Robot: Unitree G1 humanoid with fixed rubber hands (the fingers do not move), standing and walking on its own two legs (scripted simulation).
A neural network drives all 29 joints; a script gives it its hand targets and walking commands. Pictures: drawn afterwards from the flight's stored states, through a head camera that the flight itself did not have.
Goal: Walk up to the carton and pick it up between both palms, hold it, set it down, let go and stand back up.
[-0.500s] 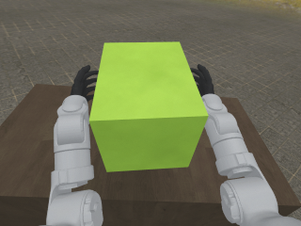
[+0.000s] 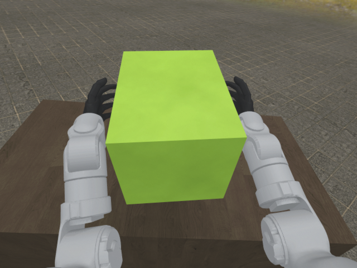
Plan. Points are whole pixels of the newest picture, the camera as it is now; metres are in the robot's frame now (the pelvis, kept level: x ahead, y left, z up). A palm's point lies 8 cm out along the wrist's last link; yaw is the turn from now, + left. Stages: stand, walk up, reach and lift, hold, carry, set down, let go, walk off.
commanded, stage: hold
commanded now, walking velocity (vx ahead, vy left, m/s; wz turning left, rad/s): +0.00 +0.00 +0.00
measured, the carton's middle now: (172, 122) +0.39 +0.00 +0.15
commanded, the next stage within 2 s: none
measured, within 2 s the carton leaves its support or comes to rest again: neither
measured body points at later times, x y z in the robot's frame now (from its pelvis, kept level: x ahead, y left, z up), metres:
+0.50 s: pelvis +0.00 +0.00 +0.00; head -0.05 +0.03 +0.45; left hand +0.37 +0.16 +0.20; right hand +0.38 -0.16 +0.21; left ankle +0.03 +0.11 -0.75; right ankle +0.00 -0.11 -0.75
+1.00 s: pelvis +0.00 +0.00 +0.00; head -0.05 +0.03 +0.45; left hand +0.37 +0.16 +0.20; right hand +0.38 -0.16 +0.21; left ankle +0.03 +0.11 -0.75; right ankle +0.00 -0.11 -0.75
